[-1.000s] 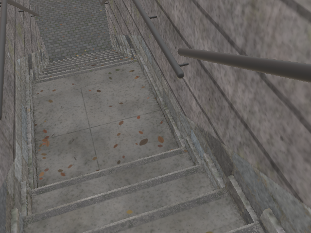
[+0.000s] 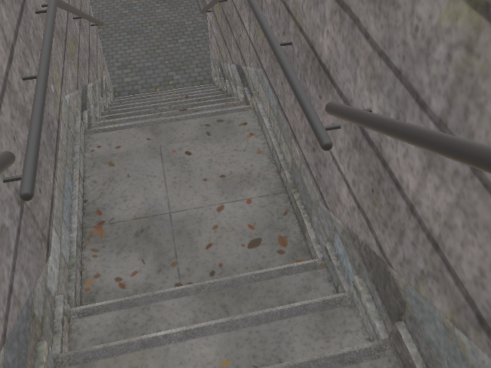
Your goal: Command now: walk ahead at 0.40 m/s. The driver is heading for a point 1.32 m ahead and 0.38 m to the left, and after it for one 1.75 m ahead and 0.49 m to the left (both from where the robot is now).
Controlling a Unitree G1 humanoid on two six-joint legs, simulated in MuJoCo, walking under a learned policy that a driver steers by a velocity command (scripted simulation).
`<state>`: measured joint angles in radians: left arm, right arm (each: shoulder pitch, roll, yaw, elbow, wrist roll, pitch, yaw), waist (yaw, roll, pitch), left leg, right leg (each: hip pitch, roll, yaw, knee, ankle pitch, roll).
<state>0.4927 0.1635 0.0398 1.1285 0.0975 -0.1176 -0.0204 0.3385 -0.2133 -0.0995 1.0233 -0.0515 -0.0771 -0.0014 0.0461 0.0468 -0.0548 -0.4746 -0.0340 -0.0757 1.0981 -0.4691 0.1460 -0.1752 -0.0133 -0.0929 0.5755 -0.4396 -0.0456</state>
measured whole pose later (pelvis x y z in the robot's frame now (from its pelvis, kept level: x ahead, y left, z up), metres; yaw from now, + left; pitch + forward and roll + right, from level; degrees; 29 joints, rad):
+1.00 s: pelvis +0.53 +0.00 -0.34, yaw +5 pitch +2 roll -2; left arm 0.38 0.20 0.00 0.99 0.13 -0.09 -0.06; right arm 0.35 -0.23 -0.01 1.00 -0.07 -0.10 0.07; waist -0.04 0.03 -0.02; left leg -0.72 0.07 -0.06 1.57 -0.28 0.07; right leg -0.29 0.02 -0.15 0.63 -0.37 -0.06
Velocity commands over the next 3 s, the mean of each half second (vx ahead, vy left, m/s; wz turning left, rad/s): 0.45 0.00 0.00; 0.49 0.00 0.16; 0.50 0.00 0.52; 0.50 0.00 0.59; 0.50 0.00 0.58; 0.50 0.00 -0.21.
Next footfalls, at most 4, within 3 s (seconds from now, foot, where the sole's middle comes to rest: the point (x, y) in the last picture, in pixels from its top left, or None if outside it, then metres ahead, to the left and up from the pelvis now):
0.26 left None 0.23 0.13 -0.93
0.84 right None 0.56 -0.10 -1.10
1.32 left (222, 350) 0.81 0.18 -1.26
1.78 right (266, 296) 1.14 0.01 -1.43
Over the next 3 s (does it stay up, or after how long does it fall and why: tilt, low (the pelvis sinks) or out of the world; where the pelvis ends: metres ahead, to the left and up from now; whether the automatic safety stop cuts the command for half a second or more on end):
stays up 1.50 0.35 -0.83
